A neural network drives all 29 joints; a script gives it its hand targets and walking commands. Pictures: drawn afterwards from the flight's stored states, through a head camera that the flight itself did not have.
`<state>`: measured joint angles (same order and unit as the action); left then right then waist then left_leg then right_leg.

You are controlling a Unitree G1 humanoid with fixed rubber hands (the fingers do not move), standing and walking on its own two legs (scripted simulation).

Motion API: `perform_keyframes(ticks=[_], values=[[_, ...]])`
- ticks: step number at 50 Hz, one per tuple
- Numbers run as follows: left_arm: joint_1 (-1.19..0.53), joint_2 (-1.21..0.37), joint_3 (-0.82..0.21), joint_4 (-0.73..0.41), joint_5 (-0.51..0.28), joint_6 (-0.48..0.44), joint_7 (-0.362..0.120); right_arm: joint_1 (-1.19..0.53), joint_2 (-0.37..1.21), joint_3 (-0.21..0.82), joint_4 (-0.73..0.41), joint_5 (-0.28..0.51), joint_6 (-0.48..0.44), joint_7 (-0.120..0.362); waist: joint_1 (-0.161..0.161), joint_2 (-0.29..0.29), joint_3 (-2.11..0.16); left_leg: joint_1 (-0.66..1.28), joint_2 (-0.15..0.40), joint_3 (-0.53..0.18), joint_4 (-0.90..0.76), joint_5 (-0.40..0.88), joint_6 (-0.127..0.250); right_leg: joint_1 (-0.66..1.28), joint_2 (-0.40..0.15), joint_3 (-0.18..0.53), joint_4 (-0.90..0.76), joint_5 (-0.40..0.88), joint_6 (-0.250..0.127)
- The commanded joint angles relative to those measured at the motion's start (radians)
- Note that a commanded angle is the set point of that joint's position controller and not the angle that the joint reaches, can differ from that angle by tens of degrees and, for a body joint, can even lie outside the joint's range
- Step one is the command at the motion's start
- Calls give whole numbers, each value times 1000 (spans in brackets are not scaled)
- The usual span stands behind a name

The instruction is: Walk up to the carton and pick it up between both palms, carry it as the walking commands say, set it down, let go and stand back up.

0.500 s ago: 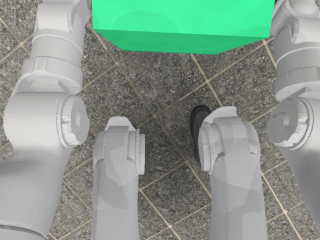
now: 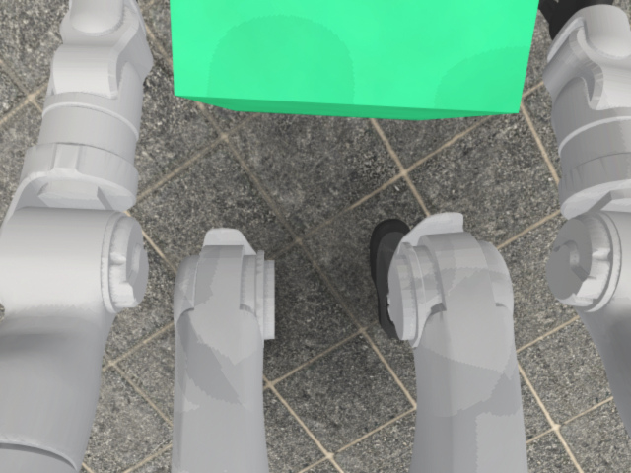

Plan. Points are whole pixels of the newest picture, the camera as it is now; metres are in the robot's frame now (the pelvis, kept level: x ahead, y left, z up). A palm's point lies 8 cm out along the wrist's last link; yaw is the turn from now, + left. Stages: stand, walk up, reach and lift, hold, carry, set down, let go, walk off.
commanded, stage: set down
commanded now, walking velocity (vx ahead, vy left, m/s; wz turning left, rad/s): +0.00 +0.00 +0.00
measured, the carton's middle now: (341, 9) +0.53 -0.06 -0.23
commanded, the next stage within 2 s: let go in 1.42 s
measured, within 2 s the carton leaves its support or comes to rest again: neither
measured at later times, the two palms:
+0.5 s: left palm out of the picture +0.57 +0.16 -0.05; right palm out of the picture +0.50 -0.29 -0.07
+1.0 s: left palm out of the picture +0.57 +0.17 +0.12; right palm out of the picture +0.51 -0.29 +0.12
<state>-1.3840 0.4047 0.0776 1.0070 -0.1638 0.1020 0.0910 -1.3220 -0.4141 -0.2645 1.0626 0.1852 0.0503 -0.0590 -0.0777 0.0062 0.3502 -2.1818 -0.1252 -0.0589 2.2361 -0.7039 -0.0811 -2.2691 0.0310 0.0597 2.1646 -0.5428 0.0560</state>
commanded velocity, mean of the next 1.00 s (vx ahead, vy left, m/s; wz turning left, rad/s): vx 0.00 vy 0.00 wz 0.00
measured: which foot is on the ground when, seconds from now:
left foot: down 0.00-1.00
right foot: down 0.00-1.00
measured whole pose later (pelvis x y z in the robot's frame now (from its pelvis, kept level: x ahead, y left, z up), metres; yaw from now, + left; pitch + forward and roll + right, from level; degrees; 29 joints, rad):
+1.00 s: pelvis +0.00 -0.01 +0.20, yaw -1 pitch +44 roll +2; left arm -1.25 0.45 0.21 0.88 -0.08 0.25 -0.05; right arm -1.17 -0.39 -0.32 0.82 0.10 0.25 0.00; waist -0.08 0.00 0.02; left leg -1.76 -0.06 -0.06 1.47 -0.48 -0.05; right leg -1.84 0.03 0.06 1.43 -0.36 0.02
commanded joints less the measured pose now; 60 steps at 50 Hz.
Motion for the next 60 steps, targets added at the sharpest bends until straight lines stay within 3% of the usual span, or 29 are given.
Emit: perform_keyframes(ticks=[1, 3, 10, 16, 18, 19, 22, 28, 35, 39, 41, 44, 46, 50, 53, 58, 59, 60], values=[[-264, 129, 19, -108, -4, -24, -13, -217, -205, -21, -131, -6, -21, 8, -63, 54, -1268, 375, 79, 98, -199, 396, 25, 710, -29, -107, -109, 482, -13], [-266, 141, 24, -115, -5, -18, -14, -223, -190, -7, -168, 7, -12, 12, -48, 38, -1294, 384, 79, 102, -210, 381, 31, 736, -28, -109, -121, 467, -11], [-281, 195, 67, -251, 28, 28, -9, -206, -206, 3, -285, 43, 50, 19, 13, 68, -1516, 508, 70, 144, -275, 337, 36, 870, -10, -126, -187, 414, -13], [-319, 236, 73, -445, -20, 117, -12, -208, -272, -22, -510, 22, 148, -12, -40, 29, -1850, 710, 51, 159, -349, 368, 45, 1097, 10, -155, -282, 451, -18], [-320, 255, 83, -480, -41, 158, -10, -226, -292, -31, -594, 23, 191, -26, -44, 11, -1970, 790, 45, 160, -379, 381, 53, 1183, 18, -165, -314, 460, -19], [-295, 261, 92, -411, -43, 179, -14, -219, -275, -20, -554, 30, 216, -26, -28, -1, -1897, 763, 47, 163, -394, 354, 61, 1161, 18, -163, -331, 424, -19], [-269, 238, 121, -483, -31, 192, -22, -225, -266, -25, -653, 18, 227, -18, -18, -45, -1874, 739, 29, 157, -439, 434, 68, 1184, 36, -161, -356, 515, -19], [-226, 257, 167, -366, 3, 195, -55, -193, -196, 18, -564, 23, 251, 4, 41, -62, -1755, 740, 30, 146, -551, 395, 80, 1199, 31, -135, -460, 466, -12], [-194, 230, 153, -305, 32, 174, -93, -130, -183, -29, -439, -18, 232, 13, 3, 6, -1615, 757, 30, 132, -694, 372, 69, 1145, 29, -131, -596, 432, -16], [-157, 193, 147, -247, 56, 138, -119, -98, -147, -58, -355, -55, 195, 30, -9, 16, -1437, 688, 37, 128, -775, 372, 60, 1075, 27, -124, -681, 439, -17], [-158, 176, 133, -218, 62, 132, -128, -101, -148, -68, -333, -72, 183, 39, -30, 23, -1389, 709, 39, 120, -823, 344, 58, 1042, 23, -124, -733, 390, -18], [-143, 179, 141, -214, 89, 127, -143, -86, -135, -73, -321, -80, 175, 53, -14, 51, -1352, 742, 40, 124, -895, 332, 55, 1074, 17, -110, -815, 367, -19], [-135, 181, 146, -251, 85, 124, -149, -86, -145, -79, -372, -88, 168, 59, -16, 46, -1433, 805, 36, 122, -932, 376, 55, 1160, 18, -106, -860, 418, -20], [-100, 208, 169, -292, 102, 127, -154, -50, -135, -70, -423, -77, 175, 70, 19, 44, -1544, 914, 28, 122, -1020, 484, 58, 1316, 25, -96, -937, 544, -14], [-94, 202, 174, -353, 109, 131, -157, -17, -143, -79, -449, -86, 180, 82, 6, 39, -1601, 1006, 25, 112, -1085, 539, 54, 1408, 30, -101, -998, 610, -13], [-12, 168, 196, -371, 119, 116, -170, 25, -118, -84, -536, -94, 161, 93, 16, -2, -1604, 1063, 19, 107, -1185, 638, 58, 1568, 34, -87, -1089, 770, -14], [2, 173, 211, -369, 129, 110, -172, 43, -112, -88, -524, -96, 160, 94, 25, 0, -1595, 1070, 17, 110, -1205, 644, 59, 1598, 33, -78, -1112, 784, -13], [40, 139, 209, -274, 131, 103, -178, 84, -83, -85, -420, -113, 154, 99, 15, -22, -1456, 999, 23, 103, -1225, 635, 59, 1552, 29, -82, -1123, 790, -15]])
